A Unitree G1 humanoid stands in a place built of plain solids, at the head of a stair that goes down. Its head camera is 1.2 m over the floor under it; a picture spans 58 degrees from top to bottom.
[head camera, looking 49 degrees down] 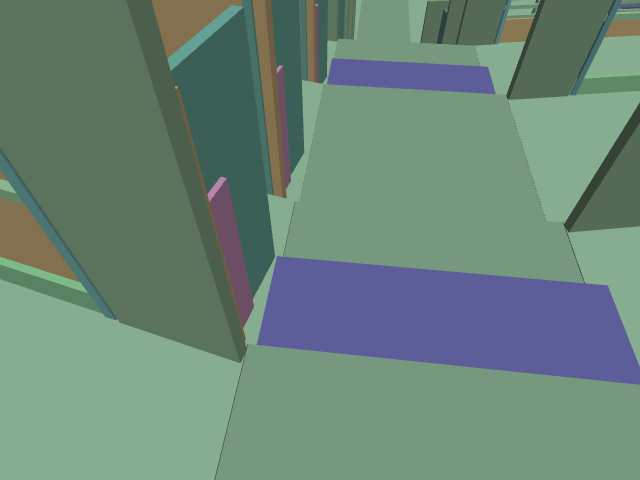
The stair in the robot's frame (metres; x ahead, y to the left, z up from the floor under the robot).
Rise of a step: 0.12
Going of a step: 0.45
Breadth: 1.25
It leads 6 degrees to the right of straight ahead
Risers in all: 3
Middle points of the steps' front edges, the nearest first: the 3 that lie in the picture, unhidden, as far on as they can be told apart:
0.56 -0.40 0.00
1.00 -0.45 -0.12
1.44 -0.50 -0.25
